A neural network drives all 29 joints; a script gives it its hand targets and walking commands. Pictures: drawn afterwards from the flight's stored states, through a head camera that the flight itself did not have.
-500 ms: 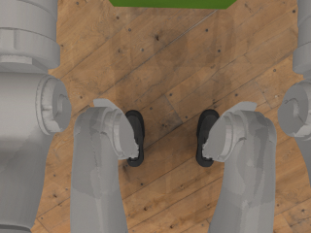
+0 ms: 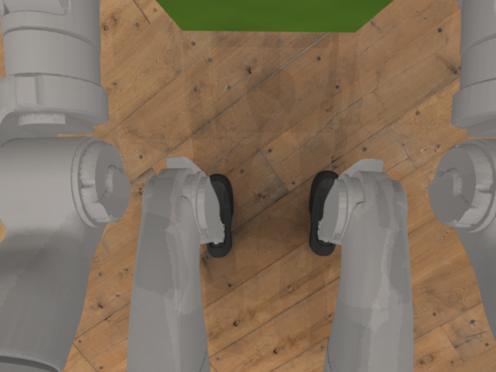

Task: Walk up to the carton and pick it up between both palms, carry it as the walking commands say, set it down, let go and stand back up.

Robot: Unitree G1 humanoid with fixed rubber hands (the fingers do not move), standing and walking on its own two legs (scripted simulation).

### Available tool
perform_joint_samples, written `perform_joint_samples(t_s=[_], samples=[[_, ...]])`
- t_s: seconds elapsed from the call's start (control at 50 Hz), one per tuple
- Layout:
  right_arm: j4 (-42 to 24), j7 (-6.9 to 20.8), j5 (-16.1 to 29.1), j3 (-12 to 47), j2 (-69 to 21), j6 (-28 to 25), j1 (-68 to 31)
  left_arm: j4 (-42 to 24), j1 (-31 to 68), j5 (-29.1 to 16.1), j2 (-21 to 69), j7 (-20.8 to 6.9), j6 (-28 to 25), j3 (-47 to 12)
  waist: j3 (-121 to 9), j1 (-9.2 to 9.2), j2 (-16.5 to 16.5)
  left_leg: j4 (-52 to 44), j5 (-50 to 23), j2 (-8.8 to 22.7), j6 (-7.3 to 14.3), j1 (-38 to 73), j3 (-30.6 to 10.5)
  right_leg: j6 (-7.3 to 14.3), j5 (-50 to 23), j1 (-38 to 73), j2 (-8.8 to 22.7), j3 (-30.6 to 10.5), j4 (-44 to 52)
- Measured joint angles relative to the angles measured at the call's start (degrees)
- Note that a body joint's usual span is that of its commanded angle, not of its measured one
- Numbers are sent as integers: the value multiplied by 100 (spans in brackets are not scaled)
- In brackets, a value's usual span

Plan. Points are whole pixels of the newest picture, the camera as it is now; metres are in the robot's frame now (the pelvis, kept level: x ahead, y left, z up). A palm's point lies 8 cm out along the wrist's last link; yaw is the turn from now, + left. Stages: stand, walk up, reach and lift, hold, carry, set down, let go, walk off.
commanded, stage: reach and lift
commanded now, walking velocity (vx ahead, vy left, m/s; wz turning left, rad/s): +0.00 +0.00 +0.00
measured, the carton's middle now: out of the picture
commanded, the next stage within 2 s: none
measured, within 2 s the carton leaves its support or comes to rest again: neither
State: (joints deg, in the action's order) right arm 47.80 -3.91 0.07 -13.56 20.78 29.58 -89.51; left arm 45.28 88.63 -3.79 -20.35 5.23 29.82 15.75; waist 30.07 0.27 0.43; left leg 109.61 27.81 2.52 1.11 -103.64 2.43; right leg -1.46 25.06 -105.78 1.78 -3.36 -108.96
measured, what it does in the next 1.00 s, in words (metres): rises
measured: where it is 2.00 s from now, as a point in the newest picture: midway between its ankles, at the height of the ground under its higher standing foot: (270, 229)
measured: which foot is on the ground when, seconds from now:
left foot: down 0.00-1.00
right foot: down 0.00-1.00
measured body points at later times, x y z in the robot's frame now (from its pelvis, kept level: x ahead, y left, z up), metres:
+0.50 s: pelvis +0.00 +0.00 +0.05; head +0.31 -0.02 +0.37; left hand +0.58 +0.17 +0.02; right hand +0.58 -0.19 +0.01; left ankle +0.16 +0.12 -0.42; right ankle +0.17 -0.14 -0.42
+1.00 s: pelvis -0.01 +0.00 +0.11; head +0.28 -0.01 +0.45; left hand +0.55 +0.17 +0.09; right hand +0.55 -0.19 +0.08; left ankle +0.16 +0.12 -0.42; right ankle +0.17 -0.14 -0.42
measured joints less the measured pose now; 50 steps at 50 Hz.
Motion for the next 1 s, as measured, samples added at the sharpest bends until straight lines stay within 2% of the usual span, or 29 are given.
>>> perform_joint_samples(t_s=[0.4, 1.0], samples=[[-308, 42, -58, -48, -169, 116, 523, -503, -640, 203, 266, -40, 157, 153, -1, 0, 0, -760, -72, -51, -17, 1051, 0, -23, -90, 1049, -37, 8, 775], [-538, 44, -256, -49, -436, 158, 1110, -759, -1276, 436, 520, -143, 165, 378, -14, 0, 0, -2112, -417, -133, -37, 2601, 0, -33, -442, 2607, -69, 9, 2142]])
